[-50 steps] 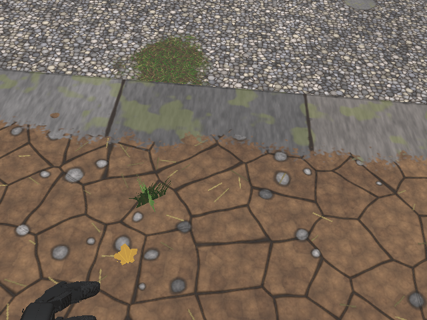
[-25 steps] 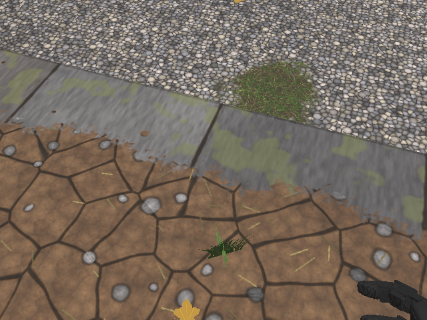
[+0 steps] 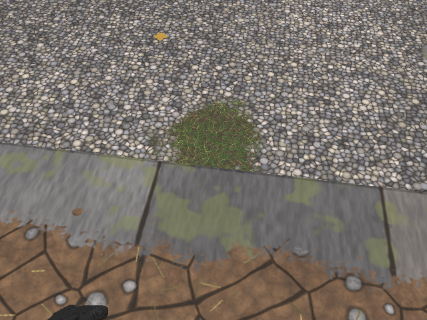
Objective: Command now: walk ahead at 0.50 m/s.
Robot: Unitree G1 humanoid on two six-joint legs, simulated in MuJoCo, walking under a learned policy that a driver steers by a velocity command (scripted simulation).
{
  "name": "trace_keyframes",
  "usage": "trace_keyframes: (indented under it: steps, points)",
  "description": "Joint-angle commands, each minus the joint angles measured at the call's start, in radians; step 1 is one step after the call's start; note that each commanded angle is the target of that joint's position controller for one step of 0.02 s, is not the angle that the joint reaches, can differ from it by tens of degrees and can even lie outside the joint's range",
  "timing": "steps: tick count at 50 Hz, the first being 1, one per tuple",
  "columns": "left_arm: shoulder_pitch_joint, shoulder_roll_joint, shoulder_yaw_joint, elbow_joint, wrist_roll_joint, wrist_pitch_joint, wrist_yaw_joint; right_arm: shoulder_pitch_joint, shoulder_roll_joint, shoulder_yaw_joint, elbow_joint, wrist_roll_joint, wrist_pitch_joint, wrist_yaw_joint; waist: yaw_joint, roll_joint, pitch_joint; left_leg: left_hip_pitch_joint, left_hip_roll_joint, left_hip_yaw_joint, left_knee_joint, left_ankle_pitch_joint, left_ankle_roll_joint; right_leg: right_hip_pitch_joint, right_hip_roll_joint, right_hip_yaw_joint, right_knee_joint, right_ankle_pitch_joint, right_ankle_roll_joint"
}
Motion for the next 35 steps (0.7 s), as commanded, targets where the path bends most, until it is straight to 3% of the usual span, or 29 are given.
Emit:
trace_keyframes:
  steps: [1, 2, 3, 4, 5, 6, 7, 8, 9, 10, 12, 15, 20, 25, 28, 29, 30, 31, 32, 33, 34, 35]
  points:
    - [-0.065, 0.109, 0.028, -0.088, -0.002, -0.025, -0.012, 0.010, -0.185, -0.044, -0.025, 0.004, 0.007, -0.011, 0.047, 0.132, 0.032, 0.045, 0.312, -0.140, 0.047, 0.534, 0.140, 0.016, 0.026, -0.020, -0.044, -0.099, -0.040]
    - [0.020, 0.131, 0.041, -0.066, 0.001, -0.026, -0.008, -0.012, -0.192, -0.045, -0.027, 0.004, 0.012, -0.013, 0.100, 0.139, -0.021, 0.037, 0.288, -0.113, 0.145, 0.707, 0.123, 0.149, 0.062, -0.053, -0.068, -0.103, -0.062]
    - [0.181, 0.178, 0.066, -0.017, 0.004, -0.025, 0.001, -0.019, -0.172, -0.036, -0.032, -0.001, 0.016, -0.015, 0.170, 0.122, -0.126, -0.029, 0.234, -0.073, 0.329, 0.778, 0.095, 0.381, 0.069, -0.058, -0.064, -0.071, -0.094]
    - [0.371, 0.257, 0.087, 0.017, 0.015, -0.021, 0.013, -0.010, -0.128, -0.015, -0.060, -0.023, 0.013, -0.018, 0.230, 0.002, -0.285, -0.249, 0.170, -0.027, 0.655, 0.489, 0.057, 0.702, -0.126, 0.162, -0.028, -0.018, -0.162]
    - [0.402, 0.304, 0.095, 0.036, 0.015, -0.016, 0.007, 0.125, -0.002, 0.018, -0.061, -0.013, -0.010, -0.006, 0.152, -0.266, -0.399, -0.651, -0.015, -0.064, 0.972, -0.220, -0.003, 1.013, -0.323, 0.639, -0.150, -0.251, -0.311]
    - [0.394, 0.206, 0.070, 0.027, 0.003, -0.016, 0.006, 0.053, -0.115, -0.005, -0.051, 0.008, -0.029, -0.001, 0.199, -0.151, -0.354, -0.763, 0.031, -0.186, 1.078, -0.265, 0.010, 0.980, -0.304, 0.688, -0.226, -0.373, -0.276]
    - [0.321, 0.175, 0.058, 0.016, 0.003, -0.017, 0.010, -0.043, -0.157, -0.018, -0.083, 0.029, -0.040, 0.003, 0.187, -0.100, -0.208, -0.818, 0.080, -0.159, 1.081, -0.176, 0.022, 0.850, -0.275, 0.541, -0.247, -0.339, -0.236]
    - [0.248, 0.160, 0.052, 0.004, 0.007, -0.016, 0.010, -0.092, -0.147, -0.016, -0.094, 0.022, -0.042, -0.003, 0.154, -0.014, -0.130, -0.783, 0.132, -0.126, 1.034, -0.082, 0.020, 0.703, -0.240, 0.433, -0.271, -0.232, -0.217]
    - [0.204, 0.135, 0.046, -0.002, 0.015, -0.018, 0.007, -0.117, -0.138, -0.020, -0.097, 0.005, -0.038, -0.007, 0.126, 0.007, -0.074, -0.745, 0.161, -0.117, 0.979, -0.027, 0.013, 0.588, -0.205, 0.357, -0.301, -0.140, -0.212]
    - [0.184, 0.118, 0.041, -0.002, 0.025, -0.022, 0.006, -0.095, -0.124, -0.022, -0.093, 0.000, -0.027, -0.006, 0.094, -0.021, -0.067, -0.680, 0.186, -0.126, 0.947, 0.011, 0.011, 0.519, -0.180, 0.305, -0.329, -0.089, -0.206]
    - [0.184, 0.116, 0.042, 0.010, 0.020, -0.033, 0.004, -0.067, -0.088, -0.018, -0.082, 0.000, -0.006, -0.009, 0.070, -0.029, -0.056, -0.637, 0.195, -0.115, 0.895, 0.038, -0.004, 0.456, -0.156, 0.236, -0.378, -0.034, -0.217]
    - [0.219, 0.149, 0.052, 0.037, 0.016, -0.034, 0.018, -0.151, -0.078, -0.017, -0.113, -0.012, 0.006, -0.013, 0.078, -0.008, -0.009, -0.712, 0.206, -0.104, 0.773, 0.147, -0.034, 0.443, -0.150, 0.166, -0.420, 0.041, -0.225]
    - [0.287, 0.168, 0.054, 0.072, 0.006, -0.019, 0.035, -0.313, -0.046, -0.004, -0.153, -0.010, -0.008, 0.001, 0.132, -0.007, 0.026, -0.700, 0.172, -0.066, 0.473, 0.391, -0.038, 0.477, -0.103, 0.062, -0.433, 0.035, -0.178]
    - [0.370, 0.185, 0.058, 0.121, -0.003, 0.003, 0.040, -0.451, -0.052, 0.003, -0.206, 0.003, -0.021, 0.028, 0.175, -0.011, 0.064, -0.718, 0.138, -0.051, 0.326, 0.365, -0.016, 0.611, -0.161, 0.072, -0.385, 0.021, -0.173]
    - [0.358, 0.202, 0.067, 0.131, -0.008, 0.017, 0.048, -0.434, -0.080, -0.004, -0.215, 0.003, -0.029, 0.043, 0.140, -0.033, 0.045, -0.660, 0.116, -0.045, 0.282, 0.262, 0.022, 0.684, -0.197, 0.083, -0.312, 0.135, -0.150]
    - [0.339, 0.211, 0.069, 0.129, -0.008, 0.022, 0.050, -0.381, -0.099, -0.014, -0.202, 0.002, -0.031, 0.042, 0.105, -0.045, 0.011, -0.571, 0.090, -0.022, 0.270, 0.234, 0.039, 0.688, -0.188, 0.072, -0.251, 0.271, -0.137]
    - [0.317, 0.206, 0.066, 0.125, -0.007, 0.027, 0.052, -0.261, -0.129, -0.032, -0.165, -0.002, -0.031, 0.038, 0.038, -0.038, -0.061, -0.400, 0.057, 0.009, 0.243, 0.247, 0.064, 0.664, -0.149, 0.035, -0.113, 0.412, -0.115]
    - [0.319, 0.174, 0.052, 0.112, 0.003, 0.028, 0.054, -0.089, -0.184, -0.056, -0.116, -0.008, -0.030, 0.027, -0.029, -0.004, -0.185, -0.124, 0.105, -0.039, 0.277, 0.281, 0.106, 0.536, -0.095, -0.004, 0.108, 0.354, -0.083]
    - [0.417, 0.077, 0.021, 0.087, 0.011, 0.012, 0.047, 0.037, -0.284, -0.081, -0.097, -0.028, -0.024, 0.020, -0.017, 0.194, -0.344, 0.292, 0.362, -0.442, 0.273, 0.176, 0.248, 0.134, 0.043, -0.060, 0.503, -0.004, -0.010]
    - [0.419, 0.065, 0.014, 0.102, 0.008, -0.011, 0.043, 0.064, -0.234, -0.066, -0.086, -0.011, -0.019, 0.023, -0.024, 0.306, -0.419, 0.376, 0.447, -0.754, 0.113, 0.061, 0.303, -0.053, 0.127, 0.059, 0.692, -0.594, 0.002]
    - [0.339, 0.160, 0.039, 0.080, -0.020, -0.027, 0.034, 0.004, -0.180, -0.045, -0.093, -0.004, -0.020, 0.023, -0.025, 0.232, -0.284, 0.275, 0.417, -0.660, 0.083, -0.020, 0.256, -0.153, 0.062, 0.112, 0.771, -0.571, -0.016]
    - [0.265, 0.167, 0.040, 0.057, -0.031, -0.034, 0.033, -0.074, -0.153, -0.036, -0.111, -0.006, -0.018, 0.021, -0.001, 0.172, -0.170, 0.127, 0.382, -0.525, 0.063, 0.015, 0.224, -0.165, 0.009, 0.078, 0.746, -0.484, -0.028]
